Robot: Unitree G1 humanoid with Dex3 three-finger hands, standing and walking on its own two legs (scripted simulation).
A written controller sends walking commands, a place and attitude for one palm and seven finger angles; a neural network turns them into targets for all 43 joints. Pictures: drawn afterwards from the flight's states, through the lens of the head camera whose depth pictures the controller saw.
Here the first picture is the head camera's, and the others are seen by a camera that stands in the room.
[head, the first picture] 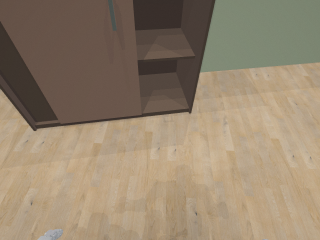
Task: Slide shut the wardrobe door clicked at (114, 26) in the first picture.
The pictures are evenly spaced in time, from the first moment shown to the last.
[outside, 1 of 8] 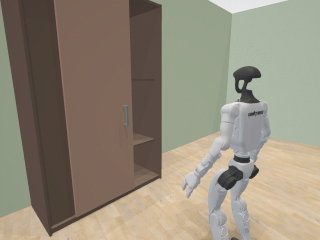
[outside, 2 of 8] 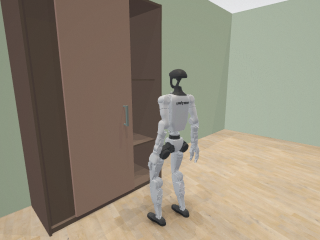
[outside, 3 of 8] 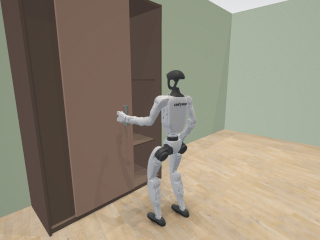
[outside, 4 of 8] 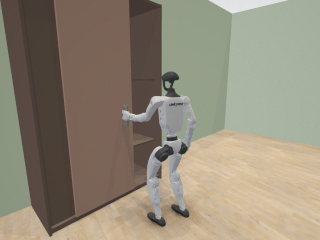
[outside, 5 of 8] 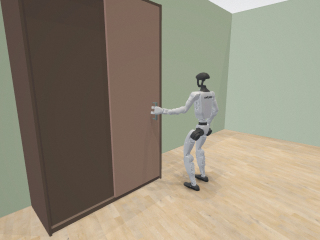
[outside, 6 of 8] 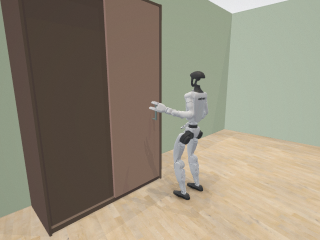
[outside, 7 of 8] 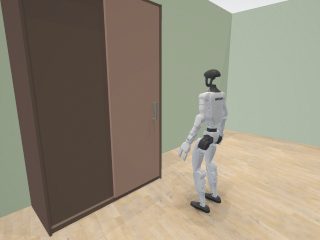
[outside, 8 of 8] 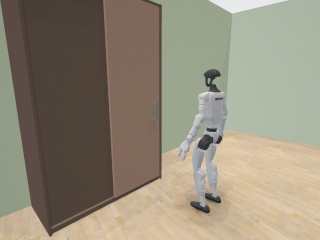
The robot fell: no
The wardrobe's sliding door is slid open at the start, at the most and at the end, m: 0.41 0.41 0.02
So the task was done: yes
